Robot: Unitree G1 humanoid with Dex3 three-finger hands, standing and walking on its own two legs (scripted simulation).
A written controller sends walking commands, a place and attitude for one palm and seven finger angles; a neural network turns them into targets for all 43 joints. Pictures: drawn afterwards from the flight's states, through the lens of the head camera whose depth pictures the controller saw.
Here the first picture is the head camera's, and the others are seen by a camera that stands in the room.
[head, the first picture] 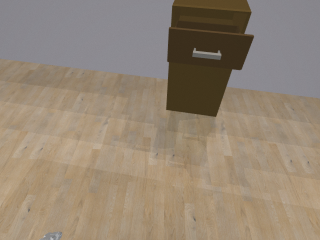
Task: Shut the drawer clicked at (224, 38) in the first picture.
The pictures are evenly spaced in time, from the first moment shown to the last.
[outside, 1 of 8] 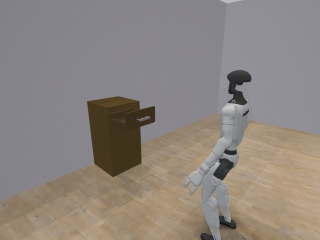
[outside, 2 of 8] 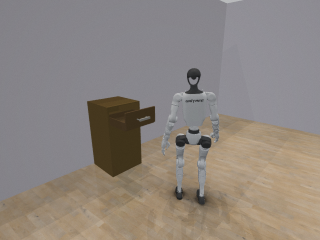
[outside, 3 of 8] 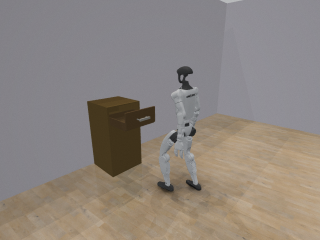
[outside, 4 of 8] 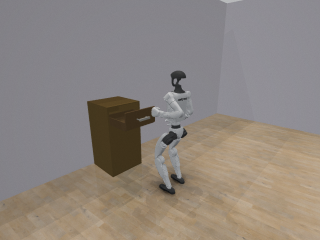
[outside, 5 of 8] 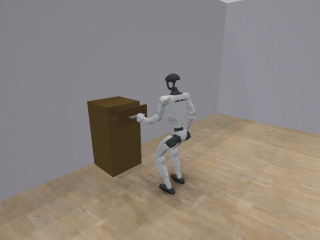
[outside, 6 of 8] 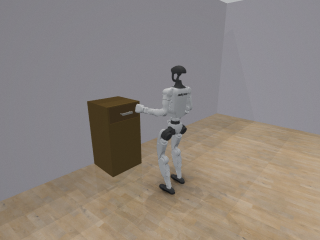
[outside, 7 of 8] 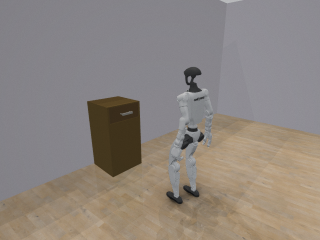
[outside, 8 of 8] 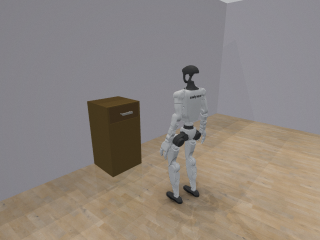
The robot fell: no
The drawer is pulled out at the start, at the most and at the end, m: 0.30 0.30 0.00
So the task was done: yes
